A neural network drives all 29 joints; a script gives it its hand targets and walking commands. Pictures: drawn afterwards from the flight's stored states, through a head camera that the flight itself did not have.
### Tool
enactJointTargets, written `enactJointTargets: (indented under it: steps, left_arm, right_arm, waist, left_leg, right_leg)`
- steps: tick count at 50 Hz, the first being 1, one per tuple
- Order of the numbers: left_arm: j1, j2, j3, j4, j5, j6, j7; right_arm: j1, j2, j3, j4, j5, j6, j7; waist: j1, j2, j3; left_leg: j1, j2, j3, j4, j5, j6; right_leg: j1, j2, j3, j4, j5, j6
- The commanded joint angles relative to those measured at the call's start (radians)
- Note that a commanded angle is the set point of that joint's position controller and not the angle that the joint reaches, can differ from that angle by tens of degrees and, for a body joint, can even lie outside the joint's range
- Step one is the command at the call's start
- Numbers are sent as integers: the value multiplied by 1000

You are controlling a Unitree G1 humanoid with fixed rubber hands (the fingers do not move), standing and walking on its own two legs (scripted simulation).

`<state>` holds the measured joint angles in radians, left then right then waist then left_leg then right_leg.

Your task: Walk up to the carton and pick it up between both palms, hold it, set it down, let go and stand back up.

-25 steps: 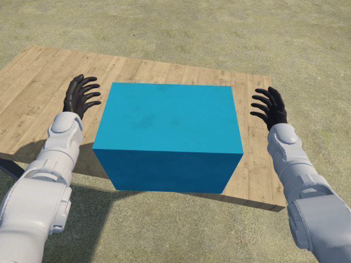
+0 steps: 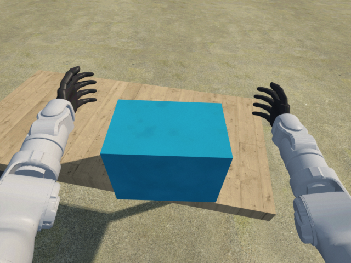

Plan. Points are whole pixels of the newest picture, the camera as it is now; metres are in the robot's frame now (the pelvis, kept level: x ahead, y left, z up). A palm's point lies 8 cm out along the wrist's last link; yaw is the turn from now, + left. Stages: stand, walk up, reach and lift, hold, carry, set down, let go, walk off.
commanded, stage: set down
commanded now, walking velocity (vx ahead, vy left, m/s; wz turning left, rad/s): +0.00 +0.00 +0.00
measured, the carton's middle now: (168, 152) +0.40 +0.01 +0.01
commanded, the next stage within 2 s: none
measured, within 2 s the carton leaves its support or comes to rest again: neither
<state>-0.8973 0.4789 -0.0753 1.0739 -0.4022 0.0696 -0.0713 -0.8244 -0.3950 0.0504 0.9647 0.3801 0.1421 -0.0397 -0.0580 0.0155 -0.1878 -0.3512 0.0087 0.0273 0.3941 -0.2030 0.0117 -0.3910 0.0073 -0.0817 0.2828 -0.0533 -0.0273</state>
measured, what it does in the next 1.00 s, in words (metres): stands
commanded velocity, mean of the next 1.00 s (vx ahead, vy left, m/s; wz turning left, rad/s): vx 0.00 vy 0.00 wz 0.00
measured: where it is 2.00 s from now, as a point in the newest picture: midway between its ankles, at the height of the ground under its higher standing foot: outside the picture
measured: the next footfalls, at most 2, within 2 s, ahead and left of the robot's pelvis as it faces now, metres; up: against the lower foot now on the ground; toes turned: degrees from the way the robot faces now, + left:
none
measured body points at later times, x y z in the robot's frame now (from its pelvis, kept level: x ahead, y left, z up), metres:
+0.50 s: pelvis +0.00 +0.00 +0.00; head -0.01 +0.00 +0.45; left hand +0.38 +0.24 +0.11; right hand +0.35 -0.26 +0.10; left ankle -0.01 +0.11 -0.74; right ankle +0.05 -0.11 -0.74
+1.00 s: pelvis +0.01 +0.00 +0.00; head +0.00 +0.01 +0.45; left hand +0.31 +0.26 +0.06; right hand +0.29 -0.25 +0.06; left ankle -0.01 +0.11 -0.74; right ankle +0.05 -0.11 -0.74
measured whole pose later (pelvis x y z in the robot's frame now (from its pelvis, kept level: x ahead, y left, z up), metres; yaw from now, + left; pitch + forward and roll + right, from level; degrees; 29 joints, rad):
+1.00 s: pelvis +0.01 +0.00 +0.00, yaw -1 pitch +1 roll -1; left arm -0.06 0.42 0.04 0.37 -0.34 0.03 -0.08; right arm -0.02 -0.29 -0.07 0.27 0.30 0.09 -0.05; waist 0.00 0.01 -0.06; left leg -0.15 0.02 0.03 0.37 -0.24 0.01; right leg -0.19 0.03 -0.07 0.25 -0.08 -0.03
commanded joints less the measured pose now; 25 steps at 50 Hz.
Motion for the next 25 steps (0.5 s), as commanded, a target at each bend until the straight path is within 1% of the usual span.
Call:
enactJointTargets:
  steps: [1, 2, 3, 4, 5, 6, 7, 8, 9, 10, 11, 12, 13, 14, 15, 16, 17, 19, 20, 21, 22, 23, 24, 25]
  left_arm:
    - [-275, 151, 57, -157, 23, -27, -11]
    - [-257, 149, 70, -188, 29, -24, -12]
    - [-233, 146, 72, -176, 41, -15, -15]
    - [-252, 152, 72, -188, 40, -8, -17]
    - [-210, 131, 66, -193, 44, 1, -16]
    - [-219, 135, 79, -241, 47, -4, -15]
    - [-162, 125, 86, -282, 62, -14, -14]
    - [-196, 141, 109, -345, 53, -32, -9]
    - [-162, 136, 115, -384, 62, -45, -4]
    - [-113, 128, 127, -351, 76, -45, -9]
    - [-77, 119, 127, -367, 72, -43, -14]
    - [-58, 114, 135, -373, 73, -34, -16]
    - [-72, 125, 132, -399, 69, -29, -14]
    - [-29, 121, 141, -409, 72, -23, -12]
    - [-35, 135, 152, -441, 61, -28, -10]
    - [3, 123, 150, -464, 65, -31, -7]
    - [-37, 131, 147, -488, 47, -37, -4]
    - [77, 108, 147, -493, 57, -27, -5]
    - [94, 114, 156, -507, 62, -22, -9]
    - [121, 112, 157, -541, 71, -18, -13]
    - [188, 111, 169, -563, 86, -14, -16]
    - [167, 126, 190, -560, 84, -10, -22]
    - [135, 149, 193, -562, 74, -9, -24]
    - [161, 142, 193, -559, 73, -3, -22]
  right_arm:
    - [-304, -129, -41, -181, -15, -14, -6]
    - [-291, -129, -56, -219, -25, -17, -7]
    - [-269, -122, -59, -203, -28, -11, -4]
    - [-282, -127, -77, -206, -28, -6, -3]
    - [-242, -127, -82, -205, -32, -4, -2]
    - [-240, -125, -102, -244, -47, -10, -2]
    - [-179, -118, -110, -278, -60, -25, -2]
    - [-215, -128, -138, -355, -78, -39, -2]
    - [-186, -126, -140, -394, -82, -52, -1]
    - [-139, -103, -126, -378, -87, -49, 0]
    - [-103, -92, -122, -393, -77, -48, 0]
    - [-84, -89, -120, -389, -73, -41, -1]
    - [-101, -88, -130, -410, -73, -38, 0]
    - [-63, -89, -134, -424, -75, -40, 3]
    - [-73, -96, -145, -474, -82, -44, 0]
    - [-34, -92, -149, -486, -83, -49, -2]
    - [-75, -96, -163, -516, -88, -48, -2]
    - [51, -85, -158, -503, -85, -39, -3]
    - [62, -88, -158, -514, -83, -38, -5]
    - [105, -76, -153, -527, -73, -35, -7]
    - [170, -73, -148, -547, -76, -37, -9]
    - [136, -74, -155, -560, -79, -35, -13]
    - [103, -71, -166, -587, -88, -30, -17]
    - [121, -63, -161, -595, -90, -23, -16]
  waist:
    - [-3, 9, -361]
    - [4, 8, -372]
    - [-2, 9, -324]
    - [-4, 24, -301]
    - [-13, 23, -269]
    - [-12, 34, -284]
    - [-8, 33, -286]
    - [-1, 34, -338]
    - [0, 31, -352]
    - [8, 19, -339]
    - [10, 23, -330]
    - [15, 21, -303]
    - [15, 31, -281]
    - [14, 21, -257]
    - [15, 1, -265]
    - [14, 13, -268]
    - [12, 6, -294]
    - [11, 24, -273]
    - [10, 20, -263]
    - [12, 35, -258]
    - [20, 33, -258]
    - [23, 17, -228]
    - [21, -6, -219]
    - [19, -14, -168]
  left_leg:
    - [-105, 3, -50, -94, 191, -9]
    - [-83, 6, -50, -98, 203, -7]
    - [-80, 10, -54, -104, 189, -8]
    - [-77, 7, -52, -108, 161, -13]
    - [-53, 14, -61, -117, 157, -19]
    - [-44, 15, -61, -114, 140, -20]
    - [-23, 16, -57, -113, 164, -18]
    - [-28, 8, -55, -109, 173, -17]
    - [-8, 6, -53, -106, 213, -19]
    - [-3, 5, -47, -104, 201, -12]
    - [-14, 9, -51, -106, 213, -7]
    - [-29, 10, -47, -111, 197, -7]
    - [-44, 10, -46, -119, 160, -6]
    - [-40, 22, -56, -121, 148, 0]
    - [-48, 14, -49, -112, 154, 1]
    - [-30, 13, -47, -113, 166, -2]
    - [-42, 11, -47, -107, 142, 0]
    - [-24, 19, -48, -115, 161, 0]
    - [-33, 13, -46, -110, 170, -2]
    - [-25, 15, -48, -111, 184, 0]
    - [-5, 15, -48, -114, 224, -2]
    - [-32, 14, -50, -114, 200, 5]
    - [-63, 9, -42, -118, 151, 13]
    - [-77, 14, -47, -133, 103, 14]
  right_leg:
    - [529, -18, 120, 50, 204, -10]
    - [533, -13, 118, 44, 203, -9]
    - [519, -15, 120, 35, 173, -16]
    - [494, -17, 116, 25, 138, -16]
    - [474, -14, 111, 20, 125, -24]
    - [463, -12, 109, 18, 101, -24]
    - [474, -12, 107, 19, 119, -25]
    - [480, -2, 99, 28, 134, -22]
    - [491, 2, 93, 34, 171, -24]
    - [512, -4, 99, 27, 163, -23]
    - [528, -6, 107, 29, 175, -26]
    - [533, -5, 103, 23, 159, -26]
    - [510, -5, 104, 22, 117, -25]
    - [505, -6, 108, 21, 108, -31]
    - [513, -3, 107, 22, 114, -27]
    - [516, -2, 107, 24, 134, -29]
    - [505, 0, 105, 30, 116, -25]
    - [534, -4, 110, 28, 142, -35]
    - [539, -2, 109, 23, 147, -32]
    - [554, -7, 117, 20, 162, -34]
    - [572, -3, 113, 18, 194, -38]
    - [567, -2, 117, 15, 169, -35]
    - [559, -12, 119, 15, 135, -27]
    - [545, -12, 119, 13, 94, -29]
